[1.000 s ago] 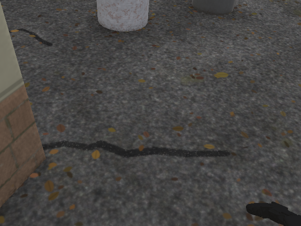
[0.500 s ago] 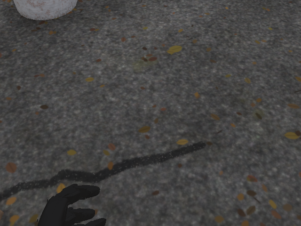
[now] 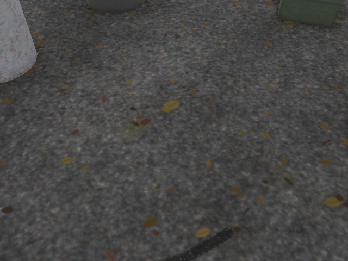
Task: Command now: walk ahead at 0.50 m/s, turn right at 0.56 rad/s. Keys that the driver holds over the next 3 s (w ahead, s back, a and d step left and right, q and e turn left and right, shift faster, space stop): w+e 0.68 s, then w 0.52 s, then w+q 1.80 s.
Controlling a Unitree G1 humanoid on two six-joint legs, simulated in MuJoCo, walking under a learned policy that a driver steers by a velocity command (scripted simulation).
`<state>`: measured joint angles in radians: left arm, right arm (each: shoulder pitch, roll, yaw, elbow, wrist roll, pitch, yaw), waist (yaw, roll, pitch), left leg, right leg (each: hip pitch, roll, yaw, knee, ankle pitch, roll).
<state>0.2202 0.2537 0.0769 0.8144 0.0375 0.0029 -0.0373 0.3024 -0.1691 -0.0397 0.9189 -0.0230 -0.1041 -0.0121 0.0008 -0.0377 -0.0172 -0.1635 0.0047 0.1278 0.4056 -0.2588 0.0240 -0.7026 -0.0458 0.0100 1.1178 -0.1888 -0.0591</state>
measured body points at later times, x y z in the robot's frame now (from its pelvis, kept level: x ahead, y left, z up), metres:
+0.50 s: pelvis +0.26 -0.07 +0.00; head +0.28 -0.09 +0.45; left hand +0.37 +0.18 -0.12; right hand +0.33 -0.35 -0.12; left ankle +0.41 +0.07 -0.67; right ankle +0.22 -0.12 -0.74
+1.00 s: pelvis +0.55 -0.11 +0.01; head +0.57 -0.11 +0.46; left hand +0.78 +0.06 -0.12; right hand +0.43 -0.35 -0.12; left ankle +0.57 -0.03 -0.74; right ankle +0.52 -0.26 -0.67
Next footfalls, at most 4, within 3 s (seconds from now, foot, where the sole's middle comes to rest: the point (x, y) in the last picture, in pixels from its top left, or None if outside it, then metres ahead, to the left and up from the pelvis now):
0.22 right None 0.26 -0.13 -0.78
0.72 left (190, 241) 0.61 -0.05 -0.78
1.24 right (262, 212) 0.74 -0.36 -0.78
1.78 left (237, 148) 1.08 -0.30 -0.78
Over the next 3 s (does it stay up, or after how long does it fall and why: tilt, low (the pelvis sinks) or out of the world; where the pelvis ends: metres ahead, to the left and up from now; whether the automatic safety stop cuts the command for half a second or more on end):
stays up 1.54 -0.28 0.00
